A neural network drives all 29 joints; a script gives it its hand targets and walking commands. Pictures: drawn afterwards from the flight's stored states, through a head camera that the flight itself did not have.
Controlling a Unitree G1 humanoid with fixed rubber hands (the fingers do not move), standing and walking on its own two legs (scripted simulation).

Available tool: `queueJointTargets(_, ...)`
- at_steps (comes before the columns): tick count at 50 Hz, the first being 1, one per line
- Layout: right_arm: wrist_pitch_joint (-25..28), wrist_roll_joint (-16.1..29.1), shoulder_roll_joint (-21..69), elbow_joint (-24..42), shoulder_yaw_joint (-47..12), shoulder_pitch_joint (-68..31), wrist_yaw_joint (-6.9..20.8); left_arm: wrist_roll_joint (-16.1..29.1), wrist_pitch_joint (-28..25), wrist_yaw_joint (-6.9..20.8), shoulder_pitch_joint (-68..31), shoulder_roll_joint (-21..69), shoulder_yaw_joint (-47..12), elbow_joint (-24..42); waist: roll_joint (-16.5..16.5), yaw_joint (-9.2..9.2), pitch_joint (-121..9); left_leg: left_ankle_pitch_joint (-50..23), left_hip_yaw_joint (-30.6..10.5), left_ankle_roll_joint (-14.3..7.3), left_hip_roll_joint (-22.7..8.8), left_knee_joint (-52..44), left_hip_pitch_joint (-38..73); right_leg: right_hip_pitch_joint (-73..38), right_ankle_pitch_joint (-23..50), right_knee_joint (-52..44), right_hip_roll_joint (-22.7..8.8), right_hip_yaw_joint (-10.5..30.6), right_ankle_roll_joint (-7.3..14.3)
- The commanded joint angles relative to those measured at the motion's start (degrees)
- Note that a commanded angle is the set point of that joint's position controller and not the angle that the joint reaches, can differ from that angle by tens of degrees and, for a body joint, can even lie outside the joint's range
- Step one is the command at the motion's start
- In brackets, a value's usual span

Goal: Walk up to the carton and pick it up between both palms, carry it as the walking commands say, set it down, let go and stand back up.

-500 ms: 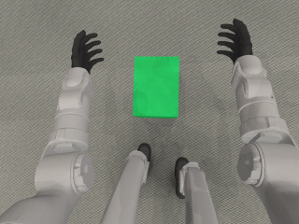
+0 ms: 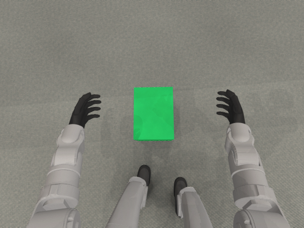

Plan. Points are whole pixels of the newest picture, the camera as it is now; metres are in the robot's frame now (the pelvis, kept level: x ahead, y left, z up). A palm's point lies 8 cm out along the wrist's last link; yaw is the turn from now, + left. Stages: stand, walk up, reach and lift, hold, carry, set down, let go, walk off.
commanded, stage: let go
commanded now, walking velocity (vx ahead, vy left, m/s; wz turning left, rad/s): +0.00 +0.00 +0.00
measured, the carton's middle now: (154, 116) +0.46 +0.07 -0.60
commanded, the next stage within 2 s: stand in 1.00 s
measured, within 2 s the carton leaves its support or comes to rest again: neither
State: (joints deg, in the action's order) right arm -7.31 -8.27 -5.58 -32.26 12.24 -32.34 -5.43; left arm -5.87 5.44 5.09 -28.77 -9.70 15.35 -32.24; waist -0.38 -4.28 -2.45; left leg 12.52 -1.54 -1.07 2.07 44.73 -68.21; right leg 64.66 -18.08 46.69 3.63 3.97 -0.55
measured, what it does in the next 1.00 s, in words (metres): rises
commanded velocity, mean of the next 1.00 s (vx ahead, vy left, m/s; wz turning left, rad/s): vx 0.00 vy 0.00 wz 0.00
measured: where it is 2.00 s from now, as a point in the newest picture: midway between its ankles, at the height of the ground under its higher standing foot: (161, 197)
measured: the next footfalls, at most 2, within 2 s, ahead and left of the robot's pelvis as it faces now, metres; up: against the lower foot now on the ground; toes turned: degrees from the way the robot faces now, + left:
none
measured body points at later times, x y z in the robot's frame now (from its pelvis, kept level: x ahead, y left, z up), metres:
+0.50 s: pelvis +0.04 -0.01 +0.06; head +0.11 -0.02 +0.50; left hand +0.21 +0.23 -0.02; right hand +0.25 -0.23 -0.03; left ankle +0.05 +0.10 -0.68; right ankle +0.01 -0.12 -0.68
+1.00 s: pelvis +0.05 -0.02 +0.06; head +0.05 -0.02 +0.51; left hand +0.21 +0.23 -0.02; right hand +0.23 -0.24 -0.02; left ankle +0.05 +0.10 -0.68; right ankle +0.01 -0.12 -0.68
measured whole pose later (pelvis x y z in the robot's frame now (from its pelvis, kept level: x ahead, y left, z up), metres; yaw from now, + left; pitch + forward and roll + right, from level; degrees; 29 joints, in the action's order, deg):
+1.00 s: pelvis +0.05 -0.02 +0.06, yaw +2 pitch -5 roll +1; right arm -6.0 0.4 -12.3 -25.5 1.4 12.5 2.3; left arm -1.2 12.6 2.0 12.2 -12.4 1.9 -22.7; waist -0.8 0.4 5.6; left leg 14.3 -3.5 -0.3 2.6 27.3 -8.1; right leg 3.5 -19.1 27.6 2.3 3.0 1.6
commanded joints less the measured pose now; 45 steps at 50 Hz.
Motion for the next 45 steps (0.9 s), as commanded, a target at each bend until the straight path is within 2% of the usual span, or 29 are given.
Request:
queueJointTargets(1, 2.2, 1.3, -4.0, 7.6, -1.3, 0.0, 0.7, 2.2, -1.7, 0.7, 3.7, -5.7, -2.3, 6.5, 0.1, -0.84, -46.5, -32.7, -1.0, 2.0, -0.6, -0.6, 50.8, -16.0, 16.0, -6.3, 0.7, -2.7, -1.3)
queueJointTargets(5, 4.1, 2.4, -4.7, 3.9, -1.8, 7.8, 2.3, 4.1, -3.5, 0.7, 10.3, -4.5, -4.9, 4.8, 1.0, 0.39, -33.1, -24.3, -1.3, 3.0, -1.4, -5.6, 50.0, -18.3, 10.8, -10.2, 0.0, -2.9, -0.4)
queueJointTargets(9, 5.9, 3.3, -6.3, 2.2, -2.6, 15.9, 3.8, 5.2, -4.8, 0.0, 18.4, -4.2, -6.8, 4.9, 1.6, 0.49, -25.9, -20.3, -1.3, 3.4, -2.0, -9.2, 53.1, -23.4, 9.0, -12.8, -0.7, -2.7, 0.2)
queueJointTargets(13, 7.3, 4.8, -7.3, 4.0, -3.7, 23.8, 4.7, 5.7, -5.7, -0.9, 26.4, -4.8, -8.5, 8.3, 1.6, 0.71, -21.1, -18.8, -0.8, 3.2, -1.6, -12.1, 57.5, -32.1, 10.0, -16.1, -1.0, -2.3, 0.4)
queueJointTargets(19, 8.3, 6.3, -8.9, 8.7, -6.1, 34.1, 5.9, 5.6, -6.1, -1.1, 36.0, -6.3, -10.2, 12.9, -0.2, 1.5, -13.2, -18.6, 0.0, 2.3, -0.5, -16.5, 62.6, -44.0, 14.1, -21.5, -1.4, -2.0, 0.3)
queueJointTargets(27, 5.2, 7.2, -10.1, 12.4, -8.2, 42.8, 8.0, 6.0, -3.0, -0.4, 40.2, -8.0, -11.4, 13.7, -1.7, 3.85, 0.1, -11.9, 1.1, 1.0, 0.0, -20.5, 67.6, -50.2, 11.4, -26.7, -3.0, -1.6, -0.2)
queueJointTargets(33, 2.3, 7.6, -10.5, 13.6, -8.7, 42.2, 9.0, 5.2, 0.0, -0.2, 39.3, -8.9, -10.6, 13.4, -0.8, 3.43, 5.5, -9.0, 1.7, 1.1, 0.6, -21.0, 70.0, -50.6, 10.7, -27.8, -3.4, -1.6, -0.4)
queueJointTargets(40, 0.7, 7.5, -10.8, 13.0, -8.3, 42.4, 9.0, 4.1, 2.2, -0.6, 39.9, -9.1, -10.9, 12.9, -0.7, 3.39, 6.2, -10.8, 1.7, 0.9, 1.1, -20.6, 71.1, -52.2, 15.1, -26.5, -3.0, -1.8, -0.7)
queueJointTargets(45, 2.3, 8.5, -12.0, 12.0, -8.7, 43.1, 7.7, 4.5, 5.8, -2.8, 38.6, -8.5, -11.4, 14.2, -0.9, 4.17, 4.0, -10.1, 0.6, 1.5, 0.9, -19.6, 68.7, -53.3, 17.5, -24.7, -2.9, -2.3, -0.5)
